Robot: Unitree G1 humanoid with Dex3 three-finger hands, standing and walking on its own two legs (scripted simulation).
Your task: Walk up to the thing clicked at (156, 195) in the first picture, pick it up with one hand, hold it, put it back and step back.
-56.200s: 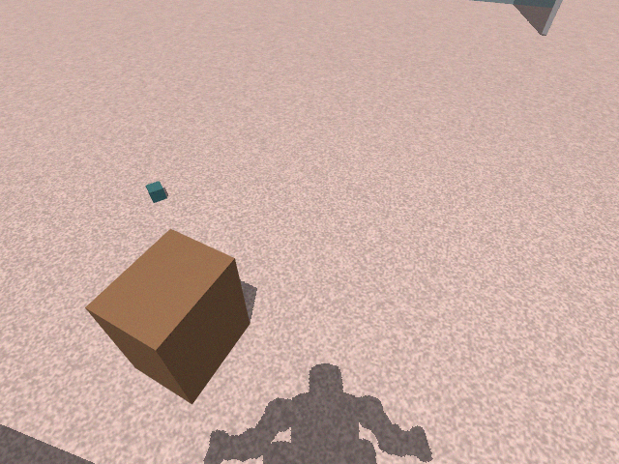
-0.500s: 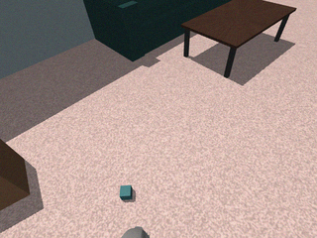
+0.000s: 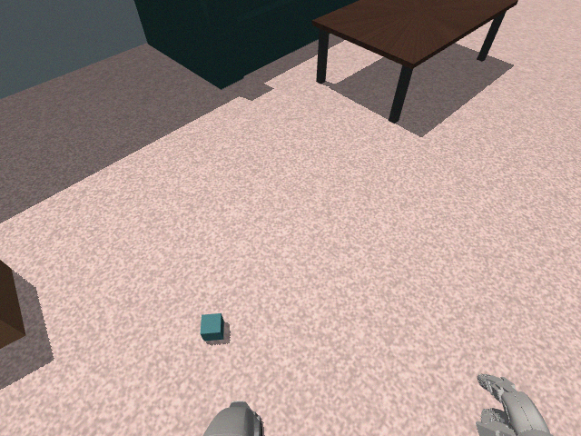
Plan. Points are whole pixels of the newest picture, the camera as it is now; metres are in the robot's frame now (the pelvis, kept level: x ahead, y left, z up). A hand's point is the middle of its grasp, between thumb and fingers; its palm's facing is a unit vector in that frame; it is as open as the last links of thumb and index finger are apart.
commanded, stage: walk up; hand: left
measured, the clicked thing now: (212, 327) +0.55 +0.27 -0.71
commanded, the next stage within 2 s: none
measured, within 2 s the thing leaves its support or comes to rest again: neither
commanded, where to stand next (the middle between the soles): +0.12 +0.03 m, yaw +3 degrees
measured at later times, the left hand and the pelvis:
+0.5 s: hand out of the picture +0.04 +0.30 -0.12, palm faces +0.07 -0.93 -0.35, open 7.4 cm; pelvis +0.03 +0.02 +0.03, yaw +5 degrees
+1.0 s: hand out of the picture +0.10 +0.27 -0.11, palm faces +0.07 -0.88 -0.46, open 7.3 cm; pelvis +0.00 +0.00 +0.01, yaw +6 degrees
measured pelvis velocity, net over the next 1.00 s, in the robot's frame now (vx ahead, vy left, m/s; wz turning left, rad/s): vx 0.00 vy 0.00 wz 0.10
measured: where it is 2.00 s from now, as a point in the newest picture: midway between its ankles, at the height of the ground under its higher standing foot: outside the picture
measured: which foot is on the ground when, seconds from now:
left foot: down 0.00-0.00, up 0.02-0.32, down 0.34-0.80, up 0.82-1.00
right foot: down 0.00-0.38, up 0.40-0.74, down 0.76-1.00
